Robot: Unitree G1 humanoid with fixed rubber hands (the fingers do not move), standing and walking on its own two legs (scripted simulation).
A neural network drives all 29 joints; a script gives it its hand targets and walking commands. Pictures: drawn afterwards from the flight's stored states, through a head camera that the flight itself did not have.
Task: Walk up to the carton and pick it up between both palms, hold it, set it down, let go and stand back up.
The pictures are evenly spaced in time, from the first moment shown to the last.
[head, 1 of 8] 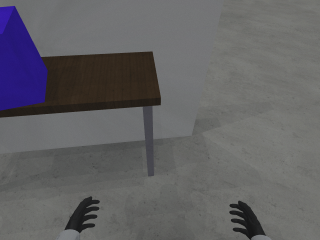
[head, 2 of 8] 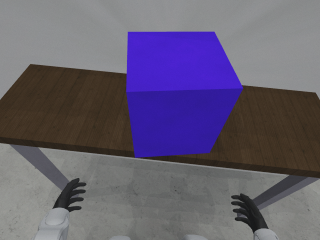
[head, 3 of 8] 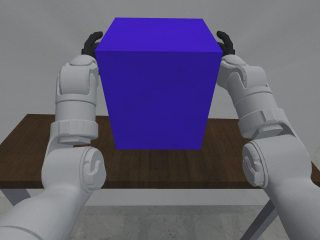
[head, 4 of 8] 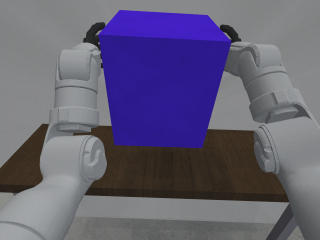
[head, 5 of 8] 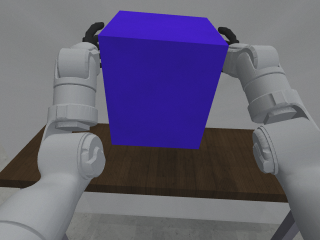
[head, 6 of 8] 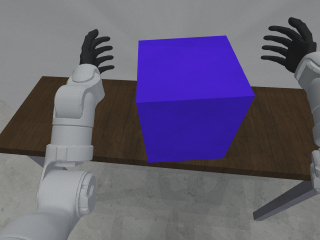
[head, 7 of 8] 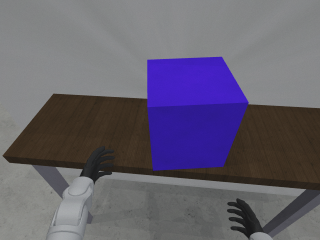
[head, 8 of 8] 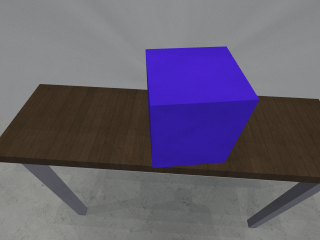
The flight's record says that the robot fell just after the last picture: no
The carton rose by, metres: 0.25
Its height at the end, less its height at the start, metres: +0.00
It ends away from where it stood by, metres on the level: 0.02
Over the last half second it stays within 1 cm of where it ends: yes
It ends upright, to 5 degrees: yes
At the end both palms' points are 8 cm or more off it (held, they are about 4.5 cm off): yes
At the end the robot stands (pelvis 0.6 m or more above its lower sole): yes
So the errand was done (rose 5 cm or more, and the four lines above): yes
